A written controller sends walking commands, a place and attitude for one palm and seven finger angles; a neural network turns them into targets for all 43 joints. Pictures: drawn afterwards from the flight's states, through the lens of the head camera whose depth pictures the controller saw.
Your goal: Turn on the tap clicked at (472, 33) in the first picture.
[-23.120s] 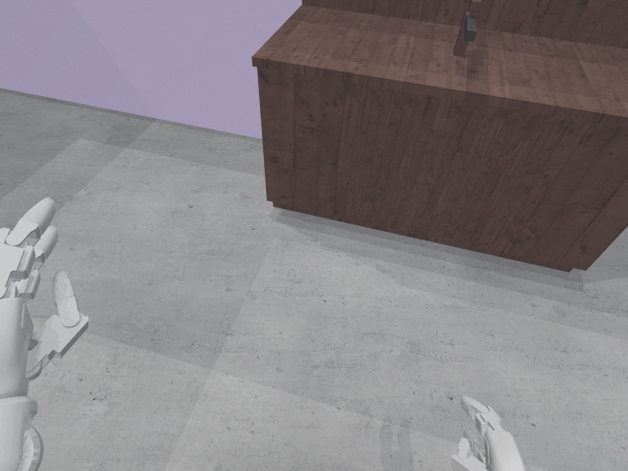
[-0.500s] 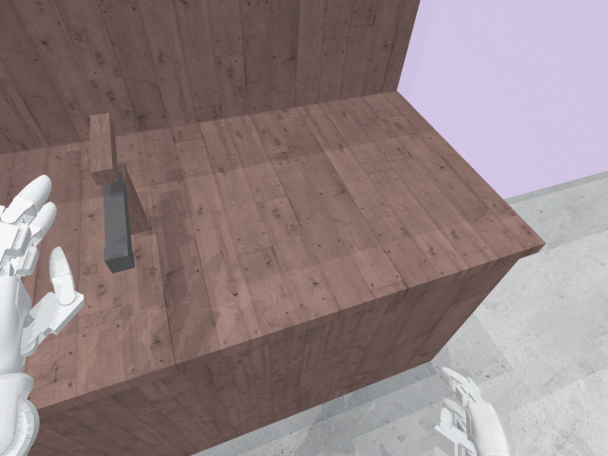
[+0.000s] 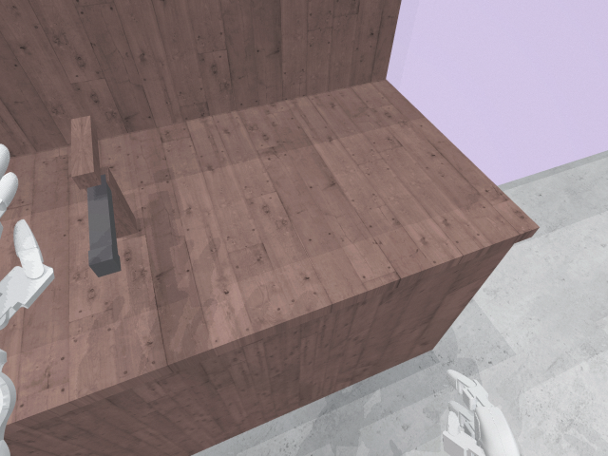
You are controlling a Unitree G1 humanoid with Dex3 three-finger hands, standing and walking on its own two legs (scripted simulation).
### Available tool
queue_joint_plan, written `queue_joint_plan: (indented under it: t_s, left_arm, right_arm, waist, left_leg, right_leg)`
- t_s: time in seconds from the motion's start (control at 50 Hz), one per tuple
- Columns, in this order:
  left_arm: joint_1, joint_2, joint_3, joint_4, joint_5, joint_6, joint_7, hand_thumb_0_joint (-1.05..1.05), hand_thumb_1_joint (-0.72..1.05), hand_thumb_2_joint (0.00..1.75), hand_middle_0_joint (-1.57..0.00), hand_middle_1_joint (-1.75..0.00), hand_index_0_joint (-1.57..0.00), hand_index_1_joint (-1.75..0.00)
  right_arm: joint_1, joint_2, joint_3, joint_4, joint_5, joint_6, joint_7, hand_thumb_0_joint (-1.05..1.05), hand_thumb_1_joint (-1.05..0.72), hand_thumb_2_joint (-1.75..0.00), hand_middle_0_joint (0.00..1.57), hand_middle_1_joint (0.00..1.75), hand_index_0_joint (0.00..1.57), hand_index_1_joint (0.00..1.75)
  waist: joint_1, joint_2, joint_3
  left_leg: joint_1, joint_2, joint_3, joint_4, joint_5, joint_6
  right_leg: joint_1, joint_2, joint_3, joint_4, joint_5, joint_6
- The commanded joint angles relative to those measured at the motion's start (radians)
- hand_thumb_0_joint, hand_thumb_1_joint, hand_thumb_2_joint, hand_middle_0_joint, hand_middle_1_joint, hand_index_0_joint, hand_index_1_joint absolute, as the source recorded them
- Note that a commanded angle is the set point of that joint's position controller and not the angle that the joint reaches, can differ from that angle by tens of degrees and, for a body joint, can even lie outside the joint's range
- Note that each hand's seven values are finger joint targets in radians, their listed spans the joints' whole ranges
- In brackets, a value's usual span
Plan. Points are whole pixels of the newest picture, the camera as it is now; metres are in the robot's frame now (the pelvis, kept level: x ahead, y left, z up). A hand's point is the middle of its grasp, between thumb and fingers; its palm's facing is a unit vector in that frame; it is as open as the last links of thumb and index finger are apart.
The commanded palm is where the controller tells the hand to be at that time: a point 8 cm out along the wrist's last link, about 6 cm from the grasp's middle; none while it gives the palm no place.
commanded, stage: come to a stop and stand still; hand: left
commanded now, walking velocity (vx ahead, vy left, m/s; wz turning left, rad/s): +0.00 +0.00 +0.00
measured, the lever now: (104, 260) +0.32 +0.29 +0.07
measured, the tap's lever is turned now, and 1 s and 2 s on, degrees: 0 0 0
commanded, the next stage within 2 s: look again from close up in 0.48 s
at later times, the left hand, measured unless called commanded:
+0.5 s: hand (56, 299) +0.22 +0.26 +0.16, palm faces +0.36 -0.87 -0.33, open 7.4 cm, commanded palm +0.16 +0.30 +0.17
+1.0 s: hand (47, 311) +0.21 +0.27 +0.15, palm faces +0.38 -0.86 -0.34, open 7.4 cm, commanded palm +0.15 +0.30 +0.17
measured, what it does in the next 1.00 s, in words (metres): stands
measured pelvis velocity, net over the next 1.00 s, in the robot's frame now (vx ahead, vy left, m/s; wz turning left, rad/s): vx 0.00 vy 0.02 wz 0.02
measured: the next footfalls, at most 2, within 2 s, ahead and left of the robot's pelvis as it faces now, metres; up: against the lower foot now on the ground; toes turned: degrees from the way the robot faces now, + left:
none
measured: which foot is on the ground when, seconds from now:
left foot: down 0.00-1.00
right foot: down 0.00-1.00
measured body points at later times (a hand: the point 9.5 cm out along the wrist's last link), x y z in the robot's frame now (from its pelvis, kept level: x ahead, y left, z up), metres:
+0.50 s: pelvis +0.01 +0.02 +0.00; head +0.02 +0.04 +0.45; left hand +0.20 +0.31 +0.17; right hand +0.20 -0.19 -0.05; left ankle +0.01 +0.08 -0.74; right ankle +0.04 -0.11 -0.74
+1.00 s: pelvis +0.00 +0.02 +0.00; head +0.01 +0.04 +0.45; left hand +0.19 +0.31 +0.17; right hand +0.17 -0.20 -0.07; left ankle +0.01 +0.08 -0.74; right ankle +0.04 -0.11 -0.74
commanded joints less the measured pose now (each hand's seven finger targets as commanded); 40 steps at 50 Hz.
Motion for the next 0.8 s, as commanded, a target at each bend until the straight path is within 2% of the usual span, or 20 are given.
queue_joint_plan:
  t_s: [0.0,0.04,0.06,0.08,0.16,0.22,0.28,0.34,0.36,0.38,0.42,0.44,0.46,0.48,0.56,0.58,0.66,0.68,0.76,0.78]
  left_arm:
    - [0.111,0.142,0.019,-0.288,0.012,-0.061,0.006,0.0,0.9,0.9,-0.2,-0.3,-0.2,-0.3]
    - [0.076,0.194,0.089,-0.267,0.01,-0.061,0.014,0.0,0.9,0.9,-0.2,-0.3,-0.2,-0.3]
    - [0.038,0.256,0.151,-0.304,0.012,-0.062,0.023,0.0,0.9,0.9,-0.2,-0.3,-0.2,-0.3]
    - [0.023,0.216,0.129,-0.279,0.008,-0.066,0.019,0.0,0.9,0.9,-0.2,-0.3,-0.2,-0.3]
    - [-0.073,0.211,0.105,-0.352,0.012,-0.077,0.013,0.0,0.9,0.9,-0.2,-0.3,-0.2,-0.3]
    - [-0.056,0.144,0.032,-0.347,0.017,-0.076,0.009,0.0,0.9,0.9,-0.2,-0.3,-0.2,-0.3]
    - [0.016,0.083,-0.022,-0.309,0.021,-0.059,0.007,0.0,0.9,0.9,-0.2,-0.3,-0.2,-0.3]
    - [0.039,0.106,0.001,-0.288,0.027,-0.047,0.011,0.0,0.9,0.9,-0.2,-0.3,-0.2,-0.3]
    - [0.05,0.129,0.029,-0.289,0.029,-0.041,0.017,0.0,0.9,0.9,-0.2,-0.3,-0.2,-0.3]
    - [0.061,0.106,0.014,-0.252,0.024,-0.039,0.012,0.0,0.9,0.9,-0.2,-0.3,-0.2,-0.3]
    - [0.044,0.135,0.04,-0.272,0.022,-0.039,0.012,0.0,0.9,0.9,-0.2,-0.3,-0.2,-0.3]
    - [0.03,0.136,0.039,-0.29,0.022,-0.042,0.011,0.0,0.9,0.9,-0.2,-0.3,-0.2,-0.3]
    - [0.006,0.17,0.068,-0.334,0.023,-0.043,0.016,0.0,0.9,0.9,-0.2,-0.3,-0.2,-0.3]
    - [0.007,0.137,0.036,-0.311,0.018,-0.045,0.01,0.0,0.9,0.9,-0.2,-0.3,-0.2,-0.3]
    - [-0.025,0.159,0.042,-0.406,0.027,-0.053,0.015,0.0,0.9,0.9,-0.2,-0.3,-0.2,-0.3]
    - [-0.007,0.134,0.023,-0.373,0.024,-0.054,0.013,0.0,0.9,0.9,-0.2,-0.3,-0.2,-0.3]
    - [0.027,0.14,0.032,-0.372,0.033,-0.05,0.02,0.0,0.9,0.9,-0.2,-0.3,-0.2,-0.3]
    - [0.045,0.108,0.007,-0.315,0.026,-0.046,0.016,0.0,0.9,0.9,-0.2,-0.3,-0.2,-0.3]
    - [0.051,0.138,0.044,-0.294,0.032,-0.037,0.022,0.0,0.9,0.9,-0.2,-0.3,-0.2,-0.3]
    - [0.058,0.102,0.01,-0.248,0.025,-0.034,0.016,0.0,0.9,0.9,-0.2,-0.3,-0.2,-0.3]
  right_arm:
    - [-0.083,-0.104,-0.048,-0.159,0.006,-0.054,-0.007,0.0,-0.9,-0.9,0.2,0.3,0.2,0.3]
    - [-0.09,-0.101,-0.047,-0.164,0.003,-0.051,-0.027,0.0,-0.9,-0.9,0.2,0.3,0.2,0.3]
    - [-0.112,-0.104,-0.043,-0.158,0.004,-0.045,-0.033,0.0,-0.9,-0.9,0.2,0.3,0.2,0.3]
    - [-0.106,-0.095,-0.039,-0.162,0.0,-0.041,-0.042,0.0,-0.9,-0.9,0.2,0.3,0.2,0.3]
    - [-0.121,-0.082,-0.027,-0.161,0.001,-0.052,-0.051,0.0,-0.9,-0.9,0.2,0.3,0.2,0.3]
    - [-0.089,-0.087,-0.031,-0.146,-0.005,-0.065,-0.042,0.0,-0.9,-0.9,0.2,0.3,0.2,0.3]
    - [-0.082,-0.09,-0.032,-0.134,-0.007,-0.061,-0.029,0.0,-0.9,-0.9,0.2,0.3,0.2,0.3]
    - [-0.078,-0.097,-0.042,-0.138,-0.005,-0.044,-0.027,0.0,-0.9,-0.9,0.2,0.3,0.2,0.3]
    - [-0.099,-0.091,-0.037,-0.138,0.0,-0.037,-0.028,0.0,-0.9,-0.9,0.2,0.3,0.2,0.3]
    - [-0.09,-0.092,-0.034,-0.141,-0.007,-0.025,-0.031,0.0,-0.9,-0.9,0.2,0.3,0.2,0.3]
    - [-0.094,-0.09,-0.038,-0.156,-0.002,-0.017,-0.037,0.0,-0.9,-0.9,0.2,0.3,0.2,0.3]
    - [-0.095,-0.089,-0.037,-0.162,-0.002,-0.014,-0.04,0.0,-0.9,-0.9,0.2,0.3,0.2,0.3]
    - [-0.116,-0.084,-0.03,-0.165,0.002,-0.014,-0.042,0.0,-0.9,-0.9,0.2,0.3,0.2,0.3]
    - [-0.112,-0.085,-0.027,-0.167,-0.005,-0.009,-0.045,0.0,-0.9,-0.9,0.2,0.3,0.2,0.3]
    - [-0.119,-0.083,-0.029,-0.177,0.001,-0.025,-0.045,0.0,-0.9,-0.9,0.2,0.3,0.2,0.3]
    - [-0.105,-0.09,-0.028,-0.171,-0.007,-0.022,-0.046,0.0,-0.9,-0.9,0.2,0.3,0.2,0.3]
    - [-0.102,-0.09,-0.036,-0.165,0.001,-0.032,-0.041,0.0,-0.9,-0.9,0.2,0.3,0.2,0.3]
    - [-0.088,-0.095,-0.033,-0.16,-0.006,-0.023,-0.041,0.0,-0.9,-0.9,0.2,0.3,0.2,0.3]
    - [-0.094,-0.092,-0.04,-0.157,0.003,-0.018,-0.044,0.0,-0.9,-0.9,0.2,0.3,0.2,0.3]
    - [-0.083,-0.095,-0.036,-0.154,-0.003,-0.011,-0.045,0.0,-0.9,-0.9,0.2,0.3,0.2,0.3]
  waist:
    - [0.023,-0.088,-0.17]
    - [0.02,-0.159,-0.149]
    - [0.015,-0.107,-0.144]
    - [0.01,-0.094,-0.14]
    - [0.009,0.1,-0.154]
    - [0.009,0.101,-0.183]
    - [0.004,0.044,-0.188]
    - [0.005,0.011,-0.172]
    - [0.005,0.024,-0.161]
    - [0.004,0.013,-0.153]
    - [0.004,0.008,-0.146]
    - [0.003,0.019,-0.145]
    - [0.004,0.038,-0.14]
    - [0.002,0.057,-0.13]
    - [0.005,0.11,-0.151]
    - [0.005,0.09,-0.154]
    - [0.006,0.086,-0.165]
    - [0.004,0.061,-0.147]
    - [0.004,0.011,-0.141]
    - [0.002,-0.015,-0.125]
  left_leg:
    - [-0.058,0.105,-0.113,-0.126,0.067,-0.025]
    - [-0.062,0.099,-0.116,-0.125,0.032,-0.025]
    - [-0.047,0.098,-0.113,-0.128,0.034,-0.025]
    - [-0.063,0.101,-0.124,-0.134,0.025,-0.021]
    - [-0.023,0.104,-0.113,-0.127,0.092,-0.022]
    - [0.001,0.105,-0.106,-0.104,0.173,-0.032]
    - [0.029,0.101,-0.095,-0.087,0.245,-0.045]
    - [0.002,0.109,-0.105,-0.104,0.228,-0.056]
    - [0.002,0.106,-0.1,-0.112,0.231,-0.062]
    - [-0.028,0.108,-0.106,-0.123,0.196,-0.056]
    - [-0.035,0.111,-0.112,-0.132,0.176,-0.056]
    - [-0.042,0.111,-0.116,-0.14,0.155,-0.055]
    - [-0.04,0.109,-0.115,-0.149,0.157,-0.06]
    - [-0.065,0.111,-0.117,-0.164,0.119,-0.052]
    - [-0.057,0.116,-0.12,-0.173,0.095,-0.057]
    - [-0.079,0.117,-0.129,-0.18,0.079,-0.051]
    - [-0.042,0.119,-0.127,-0.172,0.117,-0.073]
    - [-0.065,0.122,-0.135,-0.186,0.096,-0.072]
    - [-0.066,0.118,-0.126,-0.175,0.063,-0.068]
    - [-0.078,0.113,-0.13,-0.18,0.041,-0.063]
  right_leg:
    - [0.167,-0.087,0.059,-0.014,0.016,0.005]
    - [0.141,-0.091,0.072,-0.031,-0.019,0.008]
    - [0.126,-0.087,0.071,-0.024,-0.015,0.007]
    - [0.134,-0.094,0.057,-0.014,-0.017,0.006]
    - [0.147,-0.09,0.067,0.017,0.08,-0.002]
    - [0.177,-0.093,0.062,0.013,0.145,-0.004]
    - [0.166,-0.086,0.05,-0.005,0.187,-0.002]
    - [0.174,-0.087,0.061,-0.007,0.182,-0.002]
    - [0.165,-0.081,0.054,-0.009,0.177,-0.001]
    - [0.174,-0.082,0.044,-0.017,0.154,0.003]
    - [0.181,-0.086,0.055,-0.019,0.153,0.001]
    - [0.183,-0.085,0.055,-0.018,0.136,0.001]
    - [0.183,-0.075,0.042,-0.011,0.133,0.004]
    - [0.186,-0.074,0.033,-0.015,0.106,0.008]
    - [0.211,-0.067,0.025,0.008,0.107,0.007]
    - [0.221,-0.066,0.017,0.004,0.092,0.01]
    - [0.209,-0.065,0.016,0.011,0.099,0.008]
    - [0.199,-0.065,0.013,0.001,0.075,0.011]
    - [0.201,-0.074,0.027,-0.021,0.083,0.011]
    - [0.186,-0.073,0.028,-0.035,0.062,0.013]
